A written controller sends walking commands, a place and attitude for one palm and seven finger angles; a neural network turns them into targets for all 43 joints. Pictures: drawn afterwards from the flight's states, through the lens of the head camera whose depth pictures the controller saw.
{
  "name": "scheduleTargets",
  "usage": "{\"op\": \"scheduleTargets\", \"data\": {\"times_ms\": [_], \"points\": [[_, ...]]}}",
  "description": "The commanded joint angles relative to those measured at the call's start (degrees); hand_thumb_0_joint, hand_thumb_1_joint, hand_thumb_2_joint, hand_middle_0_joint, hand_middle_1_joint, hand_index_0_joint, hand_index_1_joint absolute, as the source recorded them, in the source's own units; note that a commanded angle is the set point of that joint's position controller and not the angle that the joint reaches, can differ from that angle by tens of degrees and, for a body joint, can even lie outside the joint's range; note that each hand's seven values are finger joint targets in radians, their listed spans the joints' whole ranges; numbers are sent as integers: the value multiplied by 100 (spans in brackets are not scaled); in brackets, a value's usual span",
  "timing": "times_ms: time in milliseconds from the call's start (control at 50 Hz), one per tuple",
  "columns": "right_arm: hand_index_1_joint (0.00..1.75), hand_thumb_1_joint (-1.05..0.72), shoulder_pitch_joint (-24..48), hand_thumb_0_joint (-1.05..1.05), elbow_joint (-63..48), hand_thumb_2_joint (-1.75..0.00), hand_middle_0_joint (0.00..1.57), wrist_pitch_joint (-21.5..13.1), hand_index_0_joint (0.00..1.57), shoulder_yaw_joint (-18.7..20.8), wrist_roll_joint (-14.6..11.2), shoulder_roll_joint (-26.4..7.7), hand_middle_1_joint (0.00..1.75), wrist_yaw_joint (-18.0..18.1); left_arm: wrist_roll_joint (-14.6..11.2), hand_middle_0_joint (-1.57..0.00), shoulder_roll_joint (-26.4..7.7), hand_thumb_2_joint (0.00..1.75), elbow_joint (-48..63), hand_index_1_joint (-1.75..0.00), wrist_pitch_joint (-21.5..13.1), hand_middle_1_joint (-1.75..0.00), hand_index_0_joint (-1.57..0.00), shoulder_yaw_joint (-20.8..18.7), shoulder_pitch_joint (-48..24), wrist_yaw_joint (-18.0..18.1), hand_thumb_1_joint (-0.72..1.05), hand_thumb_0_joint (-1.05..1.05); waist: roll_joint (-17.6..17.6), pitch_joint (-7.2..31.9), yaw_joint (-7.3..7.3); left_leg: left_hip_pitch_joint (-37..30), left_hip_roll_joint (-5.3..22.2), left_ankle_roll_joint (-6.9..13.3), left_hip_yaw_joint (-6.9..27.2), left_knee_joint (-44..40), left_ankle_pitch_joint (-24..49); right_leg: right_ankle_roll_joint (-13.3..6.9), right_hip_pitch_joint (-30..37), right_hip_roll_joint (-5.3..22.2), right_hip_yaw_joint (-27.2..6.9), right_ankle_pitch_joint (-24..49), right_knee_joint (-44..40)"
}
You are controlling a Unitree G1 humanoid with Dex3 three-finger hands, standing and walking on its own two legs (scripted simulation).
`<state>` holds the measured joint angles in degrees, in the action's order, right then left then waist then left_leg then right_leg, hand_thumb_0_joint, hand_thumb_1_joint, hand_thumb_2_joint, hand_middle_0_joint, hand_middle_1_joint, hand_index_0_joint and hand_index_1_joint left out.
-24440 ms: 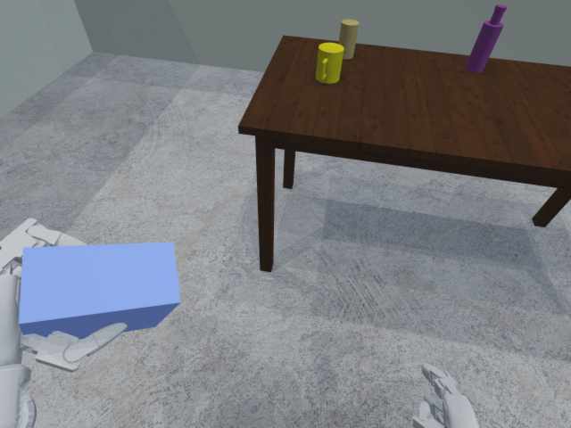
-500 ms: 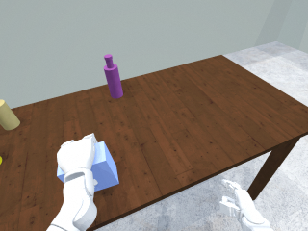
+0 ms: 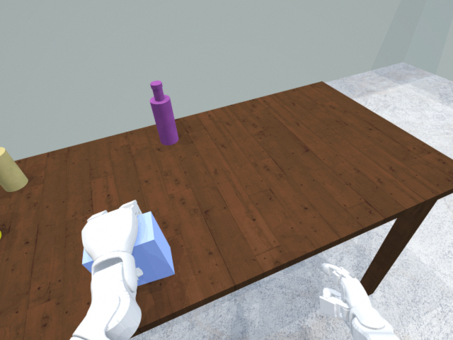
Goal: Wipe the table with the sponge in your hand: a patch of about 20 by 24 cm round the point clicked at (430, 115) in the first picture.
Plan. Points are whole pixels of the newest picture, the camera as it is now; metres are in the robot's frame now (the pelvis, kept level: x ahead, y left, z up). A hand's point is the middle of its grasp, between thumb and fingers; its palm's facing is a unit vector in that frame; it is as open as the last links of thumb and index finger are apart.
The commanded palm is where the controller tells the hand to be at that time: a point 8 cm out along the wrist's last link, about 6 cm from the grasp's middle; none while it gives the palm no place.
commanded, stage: wipe back along the middle lane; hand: left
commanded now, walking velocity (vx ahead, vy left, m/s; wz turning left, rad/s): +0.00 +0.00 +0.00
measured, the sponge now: (136, 260) +0.26 +0.22 +0.00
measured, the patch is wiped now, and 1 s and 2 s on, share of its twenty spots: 0.80 0.80 0.80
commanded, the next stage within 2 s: slide across to the third lane in 0.50 s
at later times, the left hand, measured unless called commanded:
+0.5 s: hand (126, 246) +0.26 +0.22 +0.05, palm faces +0.06 -0.10 -0.99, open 10.4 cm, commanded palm +0.20 +0.21 +0.08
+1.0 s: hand (130, 245) +0.26 +0.22 +0.05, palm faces +0.02 -0.09 -1.00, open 10.4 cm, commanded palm +0.23 +0.17 +0.10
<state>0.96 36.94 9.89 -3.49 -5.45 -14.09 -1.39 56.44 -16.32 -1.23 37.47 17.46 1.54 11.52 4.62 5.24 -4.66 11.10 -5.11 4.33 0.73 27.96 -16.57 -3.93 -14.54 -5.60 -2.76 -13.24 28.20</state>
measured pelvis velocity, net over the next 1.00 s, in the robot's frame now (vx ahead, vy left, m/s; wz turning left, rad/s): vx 0.00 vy -0.01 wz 0.03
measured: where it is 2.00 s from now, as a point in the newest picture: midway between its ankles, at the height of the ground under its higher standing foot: outside the picture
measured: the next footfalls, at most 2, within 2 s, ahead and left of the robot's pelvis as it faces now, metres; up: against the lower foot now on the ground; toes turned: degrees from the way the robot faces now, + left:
none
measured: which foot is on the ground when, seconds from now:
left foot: down 0.00-1.00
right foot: down 0.00-1.00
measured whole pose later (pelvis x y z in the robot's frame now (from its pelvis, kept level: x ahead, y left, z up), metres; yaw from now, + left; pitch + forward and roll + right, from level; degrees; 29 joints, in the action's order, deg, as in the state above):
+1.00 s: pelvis +0.00 -0.01 +0.00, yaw +2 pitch -1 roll +0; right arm 0.9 37.2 8.8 -2.1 -5.1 -14.9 -0.4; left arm 57.1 -16.1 -5.0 40.0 21.6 -3.9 8.2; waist 5.0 4.5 -5.4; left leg 11.0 -5.4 4.0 2.4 27.6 -15.8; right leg -4.3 -13.9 -5.2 -1.2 -12.8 27.5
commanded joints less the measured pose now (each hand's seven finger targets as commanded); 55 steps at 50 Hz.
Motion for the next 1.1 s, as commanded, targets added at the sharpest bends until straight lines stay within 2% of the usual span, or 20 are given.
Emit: {"op": "scheduleTargets", "data": {"times_ms": [0,40,80,140,300,340,380,440,480,540,560,600,640,680,740,780,840,880,960,1080], "points": [[30,-90,1447,0,-1072,-90,20,-317,20,224,-29,-548,30,34,-340,-120,-21,130,265,-160,101,-160,-120,21,-136,-277,10,0,-866,371,-25,402,310,-173,424,-428,1209,-79,727,300,-439,1181,-387],[30,-90,1465,0,-1063,-90,20,-328,20,249,-16,-594,30,34,-324,-120,-328,130,311,-160,87,-160,-120,-257,-63,-268,10,0,-739,424,-101,409,313,-181,444,-447,1196,-99,772,291,-479,1114,-385],[30,-90,1447,0,-1099,-90,20,-325,20,237,-28,-547,30,24,-310,-120,5,130,328,-160,85,-160,-120,77,-188,-299,10,0,-792,425,-26,375,308,-166,434,-428,1219,-90,718,298,-434,1119,-389],[30,-90,1416,0,-1083,-90,20,-337,20,272,-11,-594,30,26,-341,-120,-223,130,343,-160,43,-160,-120,-148,-87,-283,10,0,-894,546,-60,409,299,-154,421,-392,1204,-84,820,294,-510,1216,-388],[30,-90,1426,0,-1095,-90,20,-346,20,239,-31,-566,30,65,-405,-120,-85,130,249,-160,41,-160,-120,-34,-96,-286,10,0,-916,385,-19,433,285,-145,391,-417,1125,-54,796,324,-522,1162,-461],[30,-90,1407,0,-1046,-90,20,-349,20,270,-16,-615,30,89,-396,-120,-393,130,267,-160,28,-160,-120,-325,-134,-273,10,0,-894,426,-48,451,279,-141,384,-411,1066,-61,838,322,-619,1122,-491],[30,-90,1411,0,-1084,-90,20,-363,20,245,-25,-567,30,80,-387,-120,-84,130,246,-160,18,-160,-120,-51,-110,-303,10,0,-931,448,-15,423,274,-137,380,-404,1152,-51,839,332,-528,1232,-456],[30,-90,1373,0,-1029,-90,20,-368,20,262,-9,-620,30,94,-375,-120,-385,130,254,-160,-32,-160,-120,-311,-155,-287,10,0,-814,483,-20,416,274,-144,382,-397,1115,-69,835,321,-620,1216,-474],[30,-90,1384,0,-1070,-90,20,-371,20,246,-17,-571,30,89,-350,-120,-66,130,176,-160,-14,-160,-120,-31,-183,-313,10,0,-937,403,7,423,274,-138,378,-406,1112,-49,765,327,-526,1141,-478],[30,-90,1379,0,-1036,-90,20,-385,20,275,-2,-621,30,88,-376,-120,-429,130,231,-160,-77,-160,-120,-405,64,-268,10,0,-920,540,-78,441,265,-147,374,-372,1171,-59,924,334,-625,1336,-443],[30,-90,1387,0,-1105,-90,20,-381,20,258,0,-560,30,85,-404,-120,-147,130,355,-160,-78,-160,-120,-152,32,-284,10,0,-866,578,-52,421,258,-129,343,-377,1199,-35,974,360,-553,1385,-440],[30,-90,1397,0,-1071,-90,20,-373,20,258,-3,-575,30,100,-385,-120,-94,130,302,-160,-56,-160,-120,-59,-172,-303,10,0,-1010,474,12,425,262,-124,354,-383,1133,-25,857,347,-573,1285,-497],[30,-90,1410,0,-1040,-90,20,-369,20,292,16,-616,30,119,-367,-120,-348,130,418,-160,-20,-160,-120,-262,-378,-293,10,0,-931,497,6,393,272,-113,366,-393,1053,-37,827,344,-631,1144,-546],[30,-90,1450,0,-1084,-90,20,-366,20,277,7,-560,30,109,-336,-120,-20,130,523,-160,22,-160,-120,89,-626,-332,10,0,-817,549,55,301,268,-95,369,-393,1159,-47,812,349,-549,1215,-510],[30,-90,1476,0,-1079,-90,20,-364,20,313,27,-584,30,93,-318,-120,-130,130,719,-160,7,-160,-120,72,-829,-358,10,0,-741,674,41,216,284,-86,409,-407,1201,-74,818,329,-550,1205,-487],[30,-90,1497,0,-1123,-90,20,-379,20,302,10,-520,30,77,-347,-120,144,130,720,-160,15,-160,-120,355,-852,-397,10,0,-767,661,63,166,287,-63,400,-396,1197,-55,801,343,-472,1140,-494],[30,-90,1484,0,-1050,-90,20,-376,20,312,24,-571,30,111,-332,-120,-57,130,715,-160,-8,-160,-120,229,-1373,-406,10,0,-924,555,114,187,319,-69,449,-462,1009,-64,673,321,-529,873,-566],[30,-90,1480,0,-1059,-90,20,-405,20,295,8,-517,30,99,-284,-120,339,130,548,-160,-9,-160,-120,620,-1566,-430,10,0,-874,518,156,108,331,-68,469,-443,1026,-68,510,322,-376,776,-516],[30,-90,1395,0,-1079,-90,20,-444,20,331,7,-506,30,73,-288,-120,522,130,495,-160,-110,-160,-120,804,-1874,-432,10,0,-851,755,148,65,324,-61,485,-392,1040,-75,518,315,-286,793,-419],[30,-90,1361,0,-1010,-90,20,-465,20,329,-25,-476,30,30,-294,-120,1052,130,55,-160,-200,-160,-120,1352,-2392,-411,10,0,-906,540,239,58,382,-99,600,-394,821,-78,69,307,-64,388,-316]]}}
